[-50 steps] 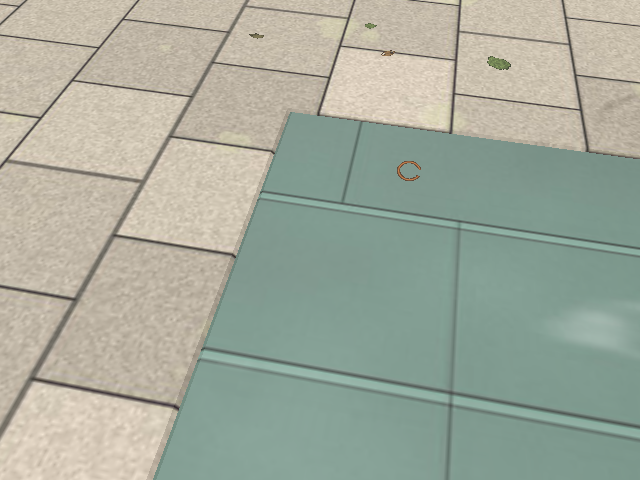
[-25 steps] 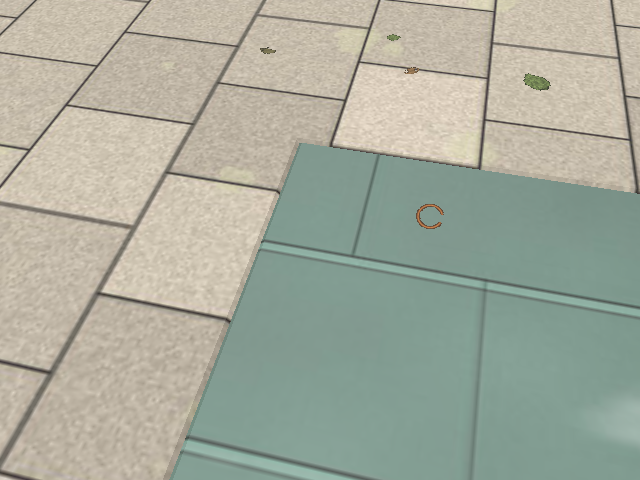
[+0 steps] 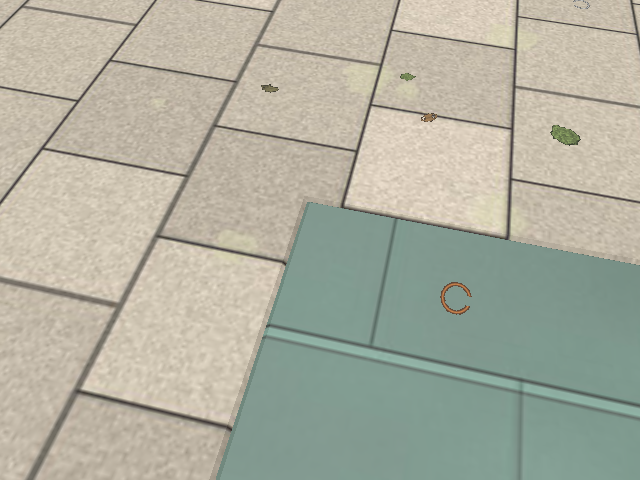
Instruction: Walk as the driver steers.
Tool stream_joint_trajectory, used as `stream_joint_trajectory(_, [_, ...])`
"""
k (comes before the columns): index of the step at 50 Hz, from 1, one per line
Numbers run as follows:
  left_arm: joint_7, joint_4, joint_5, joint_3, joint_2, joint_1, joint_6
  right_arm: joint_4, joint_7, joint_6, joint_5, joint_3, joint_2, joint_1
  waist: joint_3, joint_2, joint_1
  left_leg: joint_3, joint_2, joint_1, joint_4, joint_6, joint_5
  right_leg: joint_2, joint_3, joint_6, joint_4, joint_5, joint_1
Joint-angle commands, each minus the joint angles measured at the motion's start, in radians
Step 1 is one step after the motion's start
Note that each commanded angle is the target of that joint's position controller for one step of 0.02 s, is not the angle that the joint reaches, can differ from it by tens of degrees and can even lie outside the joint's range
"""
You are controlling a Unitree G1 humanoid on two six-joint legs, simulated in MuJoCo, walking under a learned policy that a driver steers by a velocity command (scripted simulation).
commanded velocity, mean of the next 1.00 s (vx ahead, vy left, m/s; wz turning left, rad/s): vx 0.47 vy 0.00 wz -0.41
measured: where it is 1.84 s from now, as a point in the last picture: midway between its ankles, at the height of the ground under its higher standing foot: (393, 397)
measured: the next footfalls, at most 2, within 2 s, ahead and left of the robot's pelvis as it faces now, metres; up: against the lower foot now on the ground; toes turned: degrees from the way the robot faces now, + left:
right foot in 0.44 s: +0.41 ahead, -0.16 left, +0.00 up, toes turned -13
left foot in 0.90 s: +0.74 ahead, -0.06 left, +0.00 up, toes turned -28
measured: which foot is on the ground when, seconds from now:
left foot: down 0.00-0.46, up 0.48-0.88, down 0.90-1.00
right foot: up 0.00-0.42, down 0.44-0.92, up 0.94-1.00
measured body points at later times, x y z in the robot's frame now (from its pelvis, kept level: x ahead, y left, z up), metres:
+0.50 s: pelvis +0.29 -0.06 -0.02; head +0.33 -0.07 +0.43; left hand +0.52 +0.15 -0.12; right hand +0.26 -0.33 -0.16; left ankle +0.11 +0.10 -0.66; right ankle +0.37 -0.15 -0.73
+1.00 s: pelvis +0.57 -0.09 -0.01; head +0.61 -0.10 +0.44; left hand +0.76 +0.13 -0.13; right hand +0.64 -0.41 -0.09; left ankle +0.70 -0.04 -0.73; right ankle +0.39 -0.15 -0.65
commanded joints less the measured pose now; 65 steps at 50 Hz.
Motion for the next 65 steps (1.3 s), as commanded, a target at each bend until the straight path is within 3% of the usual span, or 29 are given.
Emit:
stream_joint_trajectory(1, [0.009,-0.069,0.007,0.027,0.08,-0.007,-0.002,-0.022,0.003,-0.012,-0.014,-0.013,-0.085,0.042,-0.08,0.113,-0.002,-0.318,0.255,0.24,-0.301,0.165,0.053,-0.112,0.046,-0.01,-0.012,0.107,-0.236])
stream_joint_trajectory(5, [0.011,-0.087,0.006,0.027,0.052,-0.054,0.031,0.011,-0.017,-0.022,-0.016,-0.027,-0.131,0.097,-0.023,0.083,0.004,-0.185,0.255,0.21,-0.372,0.171,0.146,-0.124,0.055,0.017,-0.146,0.239,-0.306])
stream_joint_trajectory(11, [-0.014,-0.148,0.008,0.018,0.029,-0.226,0.024,0.024,-0.042,-0.019,-0.012,-0.024,-0.142,0.142,0.025,0.079,-0.048,0.0,0.222,0.252,-0.405,0.11,0.186,-0.068,0.014,0.013,-0.46,0.519,-0.296])
stream_joint_trajectory(16, [-0.047,-0.221,0.007,0.005,0.015,-0.348,0.025,0.053,-0.048,0.01,-0.001,-0.03,-0.156,0.221,0.069,0.059,-0.088,0.059,0.285,0.463,-0.333,0.096,0.3,-0.045,-0.033,-0.017,-0.574,0.434,-0.373])
stream_joint_trajectory(19, [-0.069,-0.254,0.006,0.018,0.048,-0.324,0.025,0.032,-0.059,0.034,0.005,-0.041,-0.195,0.187,0.022,0.104,-0.041,0.103,0.305,0.522,-0.18,0.067,0.701,0.017,-0.113,-0.059,-0.584,0.277,-0.266])
stream_joint_trajectory(21, [-0.069,-0.22,0.003,0.057,0.118,-0.12,0.03,0.012,-0.07,0.052,0.005,-0.046,-0.215,0.158,-0.102,0.127,0.077,0.141,0.276,0.477,0.114,0.032,0.942,0.099,-0.157,-0.109,-0.613,0.246,0.021])
stream_joint_trajectory(22, [-0.053,-0.184,0.004,0.093,0.193,0.05,0.035,-0.007,-0.074,0.05,0.003,-0.04,-0.21,0.154,-0.196,0.075,0.155,0.146,0.237,0.279,0.379,-0.007,0.763,0.058,-0.039,-0.16,-0.648,0.282,0.325])
stream_joint_trajectory(23, [-0.037,-0.174,0.0,0.118,0.301,0.12,0.039,-0.053,-0.053,0.021,-0.027,0.001,-0.077,0.242,-0.314,-0.172,0.086,0.116,0.064,-0.18,0.771,-0.073,-0.018,-0.205,0.465,-0.332,-0.673,0.19,0.727])
stream_joint_trajectory(24, [-0.035,-0.189,0.007,0.097,0.262,0.143,0.034,-0.069,-0.034,-0.029,-0.003,0.007,-0.095,0.195,-0.432,-0.146,0.099,-0.106,-0.036,-0.361,0.93,-0.066,-0.432,-0.311,0.824,-0.401,-0.853,0.128,0.845])
stream_joint_trajectory(25, [-0.032,-0.187,0.018,0.079,0.198,0.12,0.03,-0.101,-0.022,-0.057,0.037,-0.012,-0.153,0.081,-0.321,-0.094,0.126,-0.163,0.029,-0.462,0.946,-0.038,-0.36,-0.27,0.671,-0.334,-0.872,0.164,0.786])
stream_joint_trajectory(26, [-0.031,-0.2,0.013,0.069,0.161,0.05,0.025,-0.114,-0.022,-0.068,0.039,-0.008,-0.149,0.043,-0.213,-0.029,0.093,-0.148,0.076,-0.457,0.869,-0.023,-0.269,-0.228,0.522,-0.295,-0.876,0.238,0.628])
stream_joint_trajectory(27, [-0.032,-0.22,0.012,0.059,0.13,-0.028,0.024,-0.106,-0.031,-0.067,0.016,-0.015,-0.148,0.034,-0.138,0.038,0.044,-0.139,0.112,-0.393,0.777,-0.029,-0.217,-0.186,0.418,-0.268,-0.893,0.325,0.457])
stream_joint_trajectory(28, [-0.031,-0.239,0.02,0.049,0.104,-0.078,0.022,-0.105,-0.037,-0.053,0.003,-0.026,-0.158,0.05,-0.106,0.028,0.003,-0.14,0.139,-0.308,0.712,-0.038,-0.186,-0.156,0.353,-0.257,-0.917,0.395,0.332])
stream_joint_trajectory(31, [-0.017,-0.256,0.019,0.053,0.127,-0.089,0.02,-0.124,-0.043,-0.014,-0.012,-0.027,-0.126,0.065,-0.076,-0.004,-0.037,-0.119,0.144,-0.227,0.576,-0.084,-0.136,-0.113,0.277,-0.262,-0.965,0.471,0.167])
stream_joint_trajectory(37, [0.01,-0.248,0.007,0.065,0.163,0.004,0.032,-0.202,-0.035,-0.014,-0.008,-0.007,-0.083,-0.155,-0.036,-0.051,0.045,-0.091,0.055,-0.151,0.123,-0.116,0.228,-0.035,0.199,-0.184,-0.948,0.36,0.095])
stream_joint_trajectory(41, [0.013,-0.235,0.0,0.063,0.152,0.055,0.042,-0.238,-0.018,-0.028,0.008,-0.017,-0.129,-0.205,-0.039,-0.07,0.059,-0.13,0.033,-0.121,0.01,-0.096,0.206,-0.082,0.309,-0.165,-0.862,0.273,0.194])
stream_joint_trajectory(43, [0.022,-0.237,0.01,0.063,0.148,0.049,0.053,-0.232,-0.011,-0.04,-0.004,-0.025,-0.155,-0.163,-0.045,-0.099,0.034,-0.118,0.024,-0.091,-0.022,-0.066,0.148,-0.095,0.335,-0.138,-0.763,0.397,0.263])
stream_joint_trajectory(45, [0.026,-0.257,0.017,0.048,0.104,0.03,0.058,-0.203,-0.013,-0.055,-0.033,-0.038,-0.185,-0.025,-0.135,-0.088,-0.033,-0.107,0.054,0.131,-0.072,-0.005,0.291,-0.012,0.288,-0.072,-0.56,0.553,0.255])
stream_joint_trajectory(46, [0.029,-0.288,0.034,0.03,0.064,0.027,0.056,-0.196,-0.016,-0.057,-0.056,-0.048,-0.243,0.106,-0.283,0.028,-0.081,-0.261,0.227,0.395,-0.002,0.059,0.578,0.056,0.213,-0.022,-0.291,0.345,0.122])
stream_joint_trajectory(47, [0.023,-0.279,0.014,0.016,0.019,0.248,0.047,-0.163,-0.01,-0.037,-0.048,-0.063,-0.294,0.165,-0.431,0.37,0.0,-0.653,0.471,0.701,-0.008,0.278,0.693,0.19,0.145,0.046,0.034,-0.304,-0.181])
stream_joint_trajectory(48, [0.023,-0.248,0.006,0.031,0.126,0.258,0.049,-0.177,-0.005,-0.023,-0.01,-0.048,-0.218,0.16,-0.426,0.259,-0.025,-0.731,0.465,0.671,-0.053,0.268,0.468,0.122,0.2,0.062,0.147,-0.29,-0.264])
stream_joint_trajectory(49, [0.024,-0.262,0.003,0.044,0.17,0.129,0.061,-0.195,-0.009,-0.013,-0.007,-0.03,-0.158,0.11,-0.289,0.166,-0.06,-0.573,0.408,0.557,-0.064,0.22,0.414,0.096,0.178,0.075,0.181,-0.225,-0.309])
stream_joint_trajectory(50, [0.031,-0.277,0.011,0.043,0.161,0.05,0.074,-0.199,-0.009,-0.002,-0.019,-0.014,-0.131,0.05,-0.217,0.086,-0.047,-0.464,0.356,0.427,-0.081,0.19,0.44,0.063,0.142,0.082,0.14,-0.169,-0.287])
stream_joint_trajectory(51, [0.034,-0.29,0.023,0.043,0.148,0.007,0.084,-0.196,-0.007,0.003,-0.022,-0.002,-0.104,0.011,-0.154,0.074,-0.029,-0.389,0.317,0.31,-0.101,0.184,0.492,0.033,0.132,0.085,0.071,-0.138,-0.256])
stream_joint_trajectory(54, [0.032,-0.289,0.021,0.023,0.06,0.044,0.104,-0.172,-0.005,0.007,-0.033,0.003,-0.103,-0.045,-0.132,0.159,0.036,-0.226,0.228,0.131,-0.154,0.167,0.61,0.002,0.06,0.094,-0.2,-0.084,-0.056])
stream_joint_trajectory(57, [0.035,-0.287,0.027,0.013,0.046,0.022,0.107,-0.153,-0.014,0.02,-0.02,-0.01,-0.147,-0.049,-0.196,0.166,0.029,-0.185,0.233,0.134,-0.156,0.178,0.646,0.004,0.028,0.102,-0.404,0.052,0.072])
stream_joint_trajectory(62, [0.029,-0.283,0.039,0.02,0.067,-0.035,0.126,-0.127,-0.014,0.048,0.0,0.005,-0.127,-0.043,-0.137,0.138,0.031,-0.178,0.191,0.058,-0.163,0.107,0.073,0.022,-0.004,0.055,-0.704,0.251,0.244])
stream_joint_trajectory(64, [0.036,-0.316,0.056,0.026,0.123,-0.07,0.126,-0.111,-0.01,0.046,-0.022,0.025,-0.08,0.007,-0.107,0.043,0.001,-0.146,0.12,-0.02,-0.107,0.007,-0.185,-0.102,0.132,-0.001,-0.765,0.394,0.317])
stream_joint_trajectory(65, [0.038,-0.309,0.046,0.035,0.167,-0.112,0.128,-0.102,-0.008,0.045,-0.024,0.026,-0.065,0.086,-0.093,-0.095,-0.074,-0.069,0.042,0.004,-0.094,-0.028,-0.228,-0.122,0.15,-0.043,-0.748,0.278,0.245])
